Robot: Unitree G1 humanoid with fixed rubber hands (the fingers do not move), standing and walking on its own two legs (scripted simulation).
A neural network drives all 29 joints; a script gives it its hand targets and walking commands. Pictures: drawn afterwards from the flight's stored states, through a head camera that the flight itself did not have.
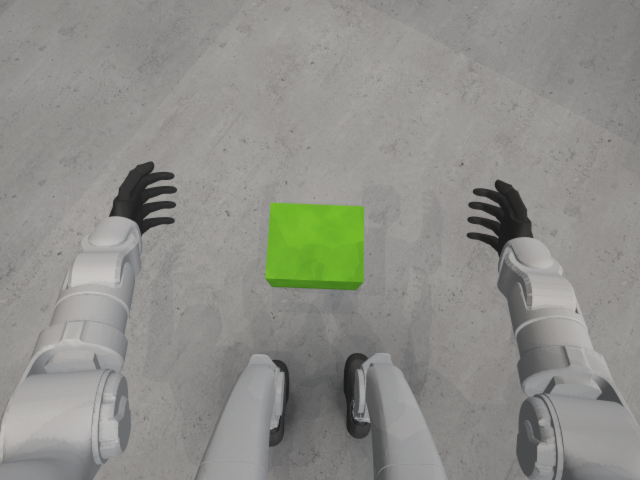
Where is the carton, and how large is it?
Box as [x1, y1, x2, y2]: [265, 203, 363, 289]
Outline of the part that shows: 270,204 265,278 271,286 356,289 363,281 363,206 292,203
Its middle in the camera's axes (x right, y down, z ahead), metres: -0.01 +0.03 +1.02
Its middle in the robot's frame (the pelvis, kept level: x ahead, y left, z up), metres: +0.50 +0.01 -0.61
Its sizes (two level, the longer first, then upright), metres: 0.237 0.193 0.160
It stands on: the floor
